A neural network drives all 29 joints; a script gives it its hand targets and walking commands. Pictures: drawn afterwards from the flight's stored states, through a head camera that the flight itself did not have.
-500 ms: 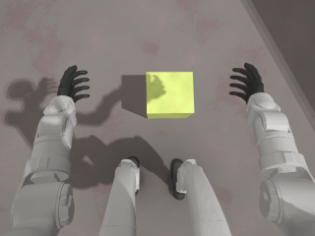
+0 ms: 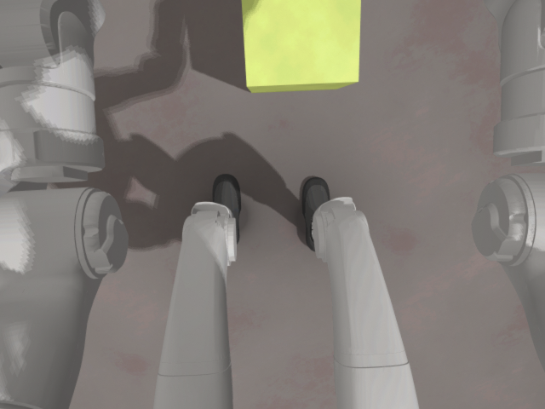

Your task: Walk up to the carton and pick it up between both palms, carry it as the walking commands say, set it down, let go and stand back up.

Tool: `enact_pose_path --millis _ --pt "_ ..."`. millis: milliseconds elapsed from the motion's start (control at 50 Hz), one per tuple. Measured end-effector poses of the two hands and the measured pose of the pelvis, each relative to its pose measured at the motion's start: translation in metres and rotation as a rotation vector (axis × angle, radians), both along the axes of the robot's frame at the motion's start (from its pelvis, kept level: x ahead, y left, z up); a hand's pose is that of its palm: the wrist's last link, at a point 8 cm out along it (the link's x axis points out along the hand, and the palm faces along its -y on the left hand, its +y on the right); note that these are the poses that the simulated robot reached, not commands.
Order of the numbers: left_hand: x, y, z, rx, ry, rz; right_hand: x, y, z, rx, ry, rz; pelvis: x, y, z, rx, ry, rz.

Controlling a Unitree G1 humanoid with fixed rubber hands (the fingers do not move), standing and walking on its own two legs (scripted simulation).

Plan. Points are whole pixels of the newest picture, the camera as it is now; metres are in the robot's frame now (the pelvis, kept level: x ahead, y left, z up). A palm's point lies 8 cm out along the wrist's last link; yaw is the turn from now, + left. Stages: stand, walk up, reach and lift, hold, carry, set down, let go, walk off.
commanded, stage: reach and lift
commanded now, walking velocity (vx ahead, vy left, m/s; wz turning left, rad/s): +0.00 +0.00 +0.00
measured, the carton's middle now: (296, 40) +0.56 -0.06 -0.54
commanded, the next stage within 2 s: none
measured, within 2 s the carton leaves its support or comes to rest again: neither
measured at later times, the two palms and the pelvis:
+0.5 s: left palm out of the picture +0.57 +0.19 -0.25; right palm out of the picture +0.57 -0.20 -0.24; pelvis -0.01 +0.01 -0.10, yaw +0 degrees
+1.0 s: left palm (164, 23) +0.56 +0.18 -0.39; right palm (395, 11) +0.56 -0.20 -0.38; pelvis -0.01 +0.01 -0.22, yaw -1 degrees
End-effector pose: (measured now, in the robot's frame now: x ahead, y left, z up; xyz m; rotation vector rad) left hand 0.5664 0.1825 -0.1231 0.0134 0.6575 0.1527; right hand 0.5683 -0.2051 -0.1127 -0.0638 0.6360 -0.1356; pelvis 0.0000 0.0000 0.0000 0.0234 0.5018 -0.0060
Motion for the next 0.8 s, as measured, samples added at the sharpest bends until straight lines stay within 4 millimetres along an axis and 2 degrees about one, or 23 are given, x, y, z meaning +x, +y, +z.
enact_pose_path --millis 80,160,220,300,380,600,740,800 --pt "0.010 0.004 -0.001 0.010 -0.003 0.006 0.009 0.003 -0.004 0.011 0.010 -0.001 0.000 -0.002 -0.004 -0.002 0.003 0.005" --pt "0.008 0.005 -0.010 0.003 -0.001 0.000 0.008 0.005 -0.017 0.015 0.010 -0.008 0.001 -0.002 -0.008 -0.008 0.006 0.014" --pt "0.002 0.006 -0.024 0.004 0.008 -0.006 0.003 0.007 -0.031 0.019 0.014 -0.011 0.002 -0.001 -0.014 -0.011 0.010 0.016" --pt "-0.005 0.009 -0.054 0.009 0.036 0.001 -0.003 0.006 -0.060 0.004 0.040 -0.015 0.000 0.001 -0.029 -0.014 0.027 0.020" --pt "-0.005 0.007 -0.082 -0.005 0.025 0.005 -0.006 0.007 -0.089 0.006 0.037 -0.022 -0.003 0.003 -0.051 -0.020 0.050 0.020" --pt "0.005 0.004 -0.153 0.021 0.017 -0.015 0.000 0.008 -0.164 0.002 0.031 -0.032 -0.011 0.010 -0.130 -0.033 0.080 0.011" --pt "0.000 -0.001 -0.197 0.011 0.057 -0.009 -0.005 0.011 -0.212 0.009 0.073 -0.022 -0.012 0.012 -0.165 -0.027 0.088 0.005" --pt "-0.001 -0.004 -0.212 -0.007 0.034 -0.012 -0.007 0.013 -0.225 0.002 0.050 -0.015 -0.011 0.012 -0.177 -0.026 0.091 0.004"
